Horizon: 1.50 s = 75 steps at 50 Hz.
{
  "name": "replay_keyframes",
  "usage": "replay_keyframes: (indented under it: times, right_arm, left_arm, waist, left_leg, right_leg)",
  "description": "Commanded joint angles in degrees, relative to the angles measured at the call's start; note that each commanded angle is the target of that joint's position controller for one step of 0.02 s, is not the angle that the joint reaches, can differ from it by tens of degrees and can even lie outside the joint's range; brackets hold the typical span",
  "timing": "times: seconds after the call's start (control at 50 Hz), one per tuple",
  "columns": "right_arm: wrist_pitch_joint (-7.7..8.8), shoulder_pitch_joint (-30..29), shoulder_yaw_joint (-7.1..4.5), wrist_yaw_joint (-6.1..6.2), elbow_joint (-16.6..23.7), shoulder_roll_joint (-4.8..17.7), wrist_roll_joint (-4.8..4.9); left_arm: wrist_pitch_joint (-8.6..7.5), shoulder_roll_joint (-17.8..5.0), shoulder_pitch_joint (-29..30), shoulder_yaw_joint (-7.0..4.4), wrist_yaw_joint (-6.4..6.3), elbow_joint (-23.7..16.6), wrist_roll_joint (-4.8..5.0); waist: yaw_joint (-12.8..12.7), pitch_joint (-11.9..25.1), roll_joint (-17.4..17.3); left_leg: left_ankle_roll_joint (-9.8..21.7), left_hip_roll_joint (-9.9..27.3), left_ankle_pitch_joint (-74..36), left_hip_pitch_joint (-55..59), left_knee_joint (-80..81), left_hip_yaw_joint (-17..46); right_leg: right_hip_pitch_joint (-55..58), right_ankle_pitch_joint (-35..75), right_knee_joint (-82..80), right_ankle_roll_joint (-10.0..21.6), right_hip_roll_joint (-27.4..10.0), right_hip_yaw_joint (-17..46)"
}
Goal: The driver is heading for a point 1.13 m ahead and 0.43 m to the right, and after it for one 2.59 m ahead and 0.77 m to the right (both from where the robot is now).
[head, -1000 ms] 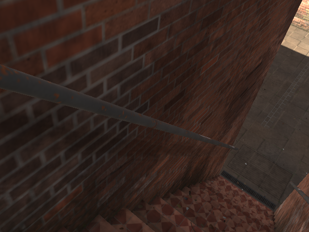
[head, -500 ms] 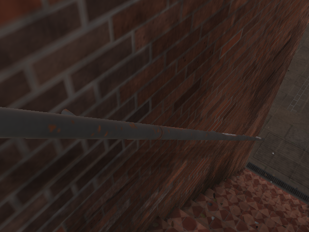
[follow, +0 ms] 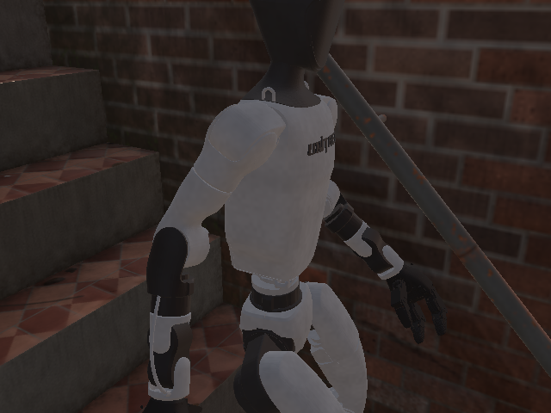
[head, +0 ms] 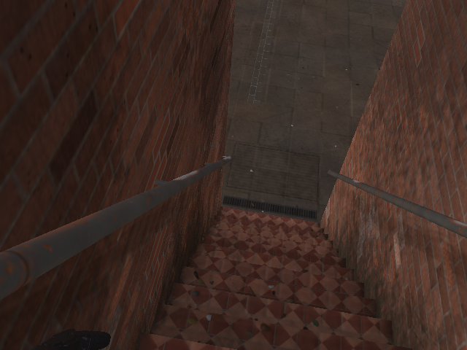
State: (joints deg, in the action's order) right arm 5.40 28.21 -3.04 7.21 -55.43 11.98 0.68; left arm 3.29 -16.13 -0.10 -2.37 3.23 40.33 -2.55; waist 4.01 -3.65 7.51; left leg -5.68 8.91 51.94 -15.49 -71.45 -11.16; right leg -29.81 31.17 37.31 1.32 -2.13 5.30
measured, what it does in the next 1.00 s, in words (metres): goes down, turning right: right foot 0.23 m lower, then left foot 0.23 m lower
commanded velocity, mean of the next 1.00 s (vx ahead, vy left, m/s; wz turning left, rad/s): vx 0.50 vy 0.00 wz -0.58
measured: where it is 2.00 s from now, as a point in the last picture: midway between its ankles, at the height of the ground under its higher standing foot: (268, 329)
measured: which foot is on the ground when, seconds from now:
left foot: down 0.00-0.06, up 0.08-0.44, down 0.46-0.90, up 0.92-1.00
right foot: up 0.00-0.04, down 0.06-0.46, up 0.48-0.90, down 0.92-1.00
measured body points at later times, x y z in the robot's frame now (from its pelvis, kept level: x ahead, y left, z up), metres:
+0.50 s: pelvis +0.29 -0.04 -0.31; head +0.25 +0.00 +0.14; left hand +0.36 +0.19 -0.47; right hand +0.25 -0.32 -0.42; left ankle +0.32 +0.05 -1.05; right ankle +0.09 -0.12 -0.77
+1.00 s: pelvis +0.47 -0.14 -0.58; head +0.45 -0.16 -0.13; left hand +0.69 +0.01 -0.70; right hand +0.32 -0.32 -0.74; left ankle +0.46 +0.03 -1.02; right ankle +0.47 -0.22 -1.30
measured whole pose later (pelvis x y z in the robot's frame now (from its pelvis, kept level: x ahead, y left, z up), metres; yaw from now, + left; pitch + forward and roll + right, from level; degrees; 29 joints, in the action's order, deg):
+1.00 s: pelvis +0.47 -0.14 -0.58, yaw -36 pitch +0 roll +3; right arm 2.8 22.4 -1.0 1.7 -56.8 11.6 -2.4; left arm -1.6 -12.6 -12.2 -1.1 0.6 54.1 0.5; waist 2.0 0.2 -0.5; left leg 6.7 2.1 43.6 -36.2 -114.6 -2.0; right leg -20.2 -14.3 35.0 5.5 1.9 -0.8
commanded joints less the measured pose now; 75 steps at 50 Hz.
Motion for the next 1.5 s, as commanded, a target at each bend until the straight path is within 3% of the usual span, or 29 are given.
replay_keyframes:
  times: [0.02,0.06,0.08,0.1,0.14,0.2,0.24,0.28,0.32,0.4,0.44,0.48,0.5,0.58,0.64,0.76,0.82,0.88,0.92,0.96,1.0,1.06,1.1,1.32,1.38,1.42,1.44,1.46,1.5]
  right_arm:
    - [-1.34,-2.56,-1.62,-0.5,1.96,9.37,-2.47]
    - [-2.69,-11.29,-3.39,-1.93,5.41,12.2,-1.59]
    - [-2.92,-6.7,-2.89,-2.43,7.65,5.09,-0.49]
    - [-2.27,-6.75,-2.47,-2.37,9.72,5.66,-1.79]
    - [-3.49,-4.03,-2.58,-2.47,5.9,5.83,-1.87]
    - [-4.28,-11.16,-0.45,-2.07,10.18,1.25,-2.89]
    - [-3.81,-3.99,-1.95,-3.68,1.8,6.1,-3.77]
    - [-1.06,-20.71,-1.99,-6.06,6.41,8.71,-2.04]
    - [-0.53,-22.76,0.34,-6.71,7.29,1.86,-2.08]
    - [-2.08,-4.74,-1.53,-4.4,2.82,7.64,1.04]
    - [-2.62,8.89,-3.48,-3.5,-0.43,12.61,1.32]
    - [-2.63,20.24,-3.44,-6.43,-3.93,13.09,-0.67]
    - [-1.67,13.62,-1.64,-8.92,-5.42,10.95,-0.76]
    - [2.66,11.96,-0.18,-7.96,-4.95,8.12,2.46]
    - [1.39,-1.2,1.88,-4.53,-2.08,4.13,1.73]
    - [-0.06,0.96,2.72,-2.44,-2.22,6.02,2.16]
    - [-1.36,4.5,1.34,-3.72,-3.02,7.33,-2.07]
    - [-1.37,-1.69,1.15,-4.04,-2.98,6.78,-2.0]
    - [-3.14,-5.69,-0.7,-4.49,-2.27,7.98,-3.45]
    - [-1.84,5.77,1.63,-6.08,1.82,1.86,-2.48]
    - [-1.79,-0.51,2.19,-5.88,2.36,1.86,-3.82]
    - [-2.94,-15.31,2.63,-6.23,6.84,1.84,-4.37]
    - [-3.64,-8.41,2.51,-6.18,3.41,1.21,-3.33]
    - [-4.47,-21.25,0.83,-7.76,9.25,4.59,-3.16]
    - [-3.8,-7.33,0.3,-7.52,5.28,6.82,-1.11]
    - [-4.61,19.56,-2.1,-8.06,-2.5,11.45,-1.44]
    - [-4.83,18.09,-0.6,-9.39,-2.36,9.92,0.54]
    - [-4.39,14.09,1.67,-10.3,-2.47,9.36,0.02]
    - [-3.28,11.78,1.04,-9.52,-1.99,9.39,0.8]
  left_arm:
    - [-0.26,-0.39,-18.12,-0.32,-2.12,3.95,1.12]
    - [-2.2,-7.47,-35.56,-3.22,-2.31,10.64,0.51]
    - [-3.07,-12.5,-36.2,-3.46,-0.92,13.29,-0.03]
    - [-3.24,-14.19,-38.0,-4.02,-2.19,11.31,2.03]
    - [-3.01,-9.53,-29.54,-3.01,-3.79,8.08,0.54]
    - [-3.49,-3.2,-17.69,-0.1,-4.95,4.87,0.38]
    - [-4.57,-4.29,-15.54,-0.55,-4.76,7.2,1.1]
    - [-7.11,-3.85,-18.4,0.03,-5.74,9.13,2.6]
    - [-8.3,-1.85,-20.86,1.07,-5.44,10.39,2.97]
    - [-9.58,-0.78,-20.51,0.53,-4.32,11.55,2.39]
    - [-7.02,0.25,-18.0,0.51,-3.79,12.5,1.2]
    - [-5.61,6.2,-24.24,0.64,-3.52,13.93,2.14]
    - [-5.88,9.09,-32.43,2.04,-5.31,12.93,1.11]
    - [-3.68,4.71,-15.03,1.5,-5.19,7.92,-3.39]
    - [-2.9,6.21,-12.91,2.49,-4.25,9.92,1.44]
    - [-4.55,4.94,-0.44,2.56,-2.72,9.03,1.37]
    - [-4.9,2.63,4.87,2.54,-3.57,5.23,3.45]
    - [-5.42,-1.96,-18.22,-0.08,-3.08,11.94,1.62]
    - [-4.74,-1.59,-31.88,-1.29,-1.79,17.38,3.35]
    - [-4.08,-1.92,-29.37,1.1,-1.56,16.81,3.64]
    - [-4.15,-3.93,-31.83,0.15,-3.76,17.14,2.76]
    - [-5.04,3.63,-21.55,4.42,-4.77,14.18,2.69]
    - [-5.71,-4.32,-21.25,2.02,-4.58,12.99,2.26]
    - [-5.46,-2.42,-24.55,0.69,-5.71,12.88,2.48]
    - [-4.56,-4.25,-20.65,-0.42,-6.51,12.4,0.28]
    - [-4.26,-2.86,-12.56,-1.03,-6.13,12.11,1.63]
    - [-4.25,3.19,-7.66,-0.45,-6.0,9.11,1.33]
    - [-4.58,6.64,-18.28,0.78,-6.35,5.64,2.97]
    - [-3.68,2.9,-17.51,1.09,-7.34,6.3,1.16]
  waist:
    - [-6.18,0.57,-16.22]
    - [-17.67,-2.39,-0.41]
    - [-9.21,-3.08,17.41]
    - [-10.29,5.4,17.74]
    - [-6.07,6.72,-4.27]
    - [0.95,6.17,-5.31]
    - [3.06,5.04,-1.51]
    - [-1.79,2.45,-7.49]
    - [-4.02,1.39,-7.31]
    - [-2.34,-0.57,7.71]
    - [2.95,4.07,4.48]
    - [4.48,-2.69,-15.83]
    - [-5.69,-4.82,-25.55]
    - [-3.33,-5.26,-18.89]
    - [-9.87,-7.84,-13.8]
    - [-3.75,-4.62,-13.25]
    - [4.33,-7.99,-17.62]
    - [-5.75,6.35,-16.32]
    - [-14.74,2.27,8.5]
    - [-3.74,14.01,6.44]
    - [-6.31,12.12,-0.49]
    - [-2.06,-3.97,-5.29]
    - [-0.23,-0.38,-0.33]
    - [-6.14,-4.49,-2.16]
    - [-3.1,0.12,-2.02]
    - [12.25,5.56,-11.39]
    - [12.23,2.3,-20.4]
    - [-2.22,2.78,-26.42]
    - [-3.33,4.05,-20.48]
  left_leg:
    - [7.72,8.8,-45.57,-11.96,-5.49,2.83]
    - [7.48,-1.62,-41.46,-25.59,-49.47,-1.57]
    - [7.03,-9.24,3.34,-56.27,-62.45,-2.77]
    - [7.93,-4.48,1.51,-60.71,-59.71,1.64]
    - [9.32,-3.09,-14.36,-53.25,-41.66,9.27]
    - [2.81,-3.6,-44.77,-33.82,-1.75,12.67]
    - [2.82,-5.08,-57.7,-18.66,2.5,11.61]
    - [4.1,-6.54,-89.26,-17.52,26.41,12.33]
    - [4.56,-9.75,-92.47,-4.41,34.59,10.21]
    - [6.96,-5.38,-80.41,2.08,45.11,18.68]
    - [6.71,-1.43,-80.12,14.2,49.23,19.1]
    - [7.89,7.19,-93.54,31.54,34.13,20.15]
    - [8.23,12.21,-111.81,28.13,27.59,27.25]
    - [11.4,11.46,-82.15,5.91,31.58,32.68]
    - [6.93,5.53,-59.92,-30.13,30.67,21.41]
    - [9.27,0.5,-32.34,-18.4,17.9,13.73]
    - [14.07,1.97,-44.63,-3.19,13.98,13.01]
    - [15.28,4.19,-70.02,-6.85,-9.47,11.01]
    - [14.95,-7.7,-19.97,-26.84,-50.67,2.71]
    - [14.13,-6.62,-3.74,-52.88,-48.44,10.36]
    - [10.07,-3.26,-13.46,-57.9,-34.55,15.33]
    - [4.48,-4.81,-49.2,-35.02,-2.29,13.82]
    - [4.16,-8.24,-59.45,-28.09,-6.43,12.86]
    - [6.43,-8.9,-78.63,-12.67,25.29,11.71]
    - [9.58,-5.63,-66.24,-1.16,42.09,8.99]
    - [17.55,0.07,-71.8,25.42,51.16,12.68]
    - [16.84,5.05,-88.54,28.21,40.81,18.21]
    - [12.31,6.27,-121.62,30.32,23.86,19.44]
    - [14.31,4.2,-91.06,24.56,31.97,25.18]
  right_leg:
    - [20.05,-2.51,-2.01,3.66,0.13,-5.46]
    - [36.72,-0.81,-23.06,10.56,0.78,-0.57]
    - [54.79,54.32,3.1,9.86,-4.82,2.89]
    - [58.14,57.64,8.06,7.44,-8.42,5.67]
    - [41.98,18.16,3.46,12.18,-10.52,13.12]
    - [9.17,-5.34,-3.17,16.84,-15.02,19.8]
    - [5.19,-4.39,-2.28,16.44,-9.88,16.66]
    - [5.4,-39.23,8.17,12.19,-1.74,11.47]
    - [-2.78,-44.65,11.77,11.17,1.43,10.88]
    - [8.81,-33.36,24.94,9.62,6.06,17.27]
    - [9.29,-27.51,49.2,9.08,8.88,16.51]
    - [-23.1,-84.14,87.18,8.78,21.54,8.84]
    - [-32.51,-81.84,85.89,9.46,13.99,5.53]
    - [-40.47,-56.03,74.6,8.16,6.78,9.96]
    - [-11.58,-28.08,39.86,-0.13,8.04,0.99]
    - [-4.43,6.41,12.78,2.02,6.22,-3.59]
    - [-5.82,-8.18,-9.84,2.63,1.56,-7.17]
    - [24.26,-9.65,-8.13,5.04,0.68,-9.74]
    - [42.18,-16.68,-22.47,9.22,-1.28,-6.34]
    - [57.6,16.88,11.26,11.53,-11.36,5.65]
    - [40.32,-45.37,-4.43,21.13,-18.83,21.81]
    - [-4.27,-56.31,-9.88,14.74,-12.47,17.1]
    - [-5.76,-50.24,-6.77,13.01,-9.62,14.82]
    - [-3.17,-52.2,19.42,10.1,-2.44,8.18]
    - [3.95,-28.87,35.58,13.5,-2.61,8.03]
    - [-12.25,-30.84,81.07,9.63,6.85,-2.66]
    - [-31.1,-78.1,106.71,7.09,18.46,-8.64]
    - [-43.26,-79.74,100.67,8.06,15.44,-3.98]
    - [-47.18,-66.92,84.03,5.99,7.72,-6.09]
Keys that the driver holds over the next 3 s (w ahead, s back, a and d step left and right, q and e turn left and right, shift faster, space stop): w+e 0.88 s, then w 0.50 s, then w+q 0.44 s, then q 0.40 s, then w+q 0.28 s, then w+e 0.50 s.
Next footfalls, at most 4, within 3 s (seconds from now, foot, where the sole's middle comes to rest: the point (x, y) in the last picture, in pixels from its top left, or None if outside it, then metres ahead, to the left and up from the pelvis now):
0.06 right None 0.07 -0.11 -0.88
0.46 left None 0.35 0.04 -1.11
0.92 right None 0.50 -0.24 -1.34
1.44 left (247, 344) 0.75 -0.19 -1.57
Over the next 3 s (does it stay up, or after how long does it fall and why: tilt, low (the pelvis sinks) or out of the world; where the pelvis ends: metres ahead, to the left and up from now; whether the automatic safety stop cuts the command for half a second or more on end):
stays up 1.30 -0.45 -1.42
